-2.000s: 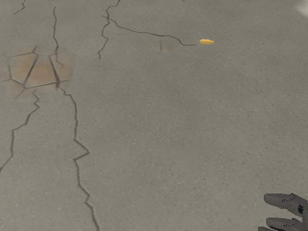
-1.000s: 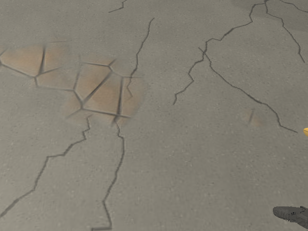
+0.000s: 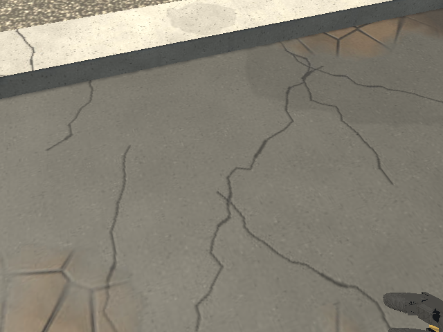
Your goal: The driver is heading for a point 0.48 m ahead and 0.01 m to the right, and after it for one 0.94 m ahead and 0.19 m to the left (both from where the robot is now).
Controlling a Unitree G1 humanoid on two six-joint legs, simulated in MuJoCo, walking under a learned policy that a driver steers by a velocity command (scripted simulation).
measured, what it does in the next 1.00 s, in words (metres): walks ahead: right foot, then left foot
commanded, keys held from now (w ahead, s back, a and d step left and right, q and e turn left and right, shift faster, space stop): w+e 0.20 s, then w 0.24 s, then w+q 0.02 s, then q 0.54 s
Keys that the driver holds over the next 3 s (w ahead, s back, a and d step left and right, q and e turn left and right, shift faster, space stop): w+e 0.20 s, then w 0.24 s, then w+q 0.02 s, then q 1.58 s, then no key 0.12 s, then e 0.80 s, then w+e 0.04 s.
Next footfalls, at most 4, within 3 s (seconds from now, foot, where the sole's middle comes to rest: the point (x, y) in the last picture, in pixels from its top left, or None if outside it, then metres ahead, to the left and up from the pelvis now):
0.48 right None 0.38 -0.19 -0.76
0.96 left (237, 319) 0.52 0.03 -0.76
1.40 right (315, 322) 0.53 -0.20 -0.76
1.82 left None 0.41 0.04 -0.76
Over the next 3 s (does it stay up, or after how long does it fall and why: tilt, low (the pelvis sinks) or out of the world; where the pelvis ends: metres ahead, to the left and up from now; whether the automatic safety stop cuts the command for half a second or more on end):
stays up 0.46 -0.13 0.01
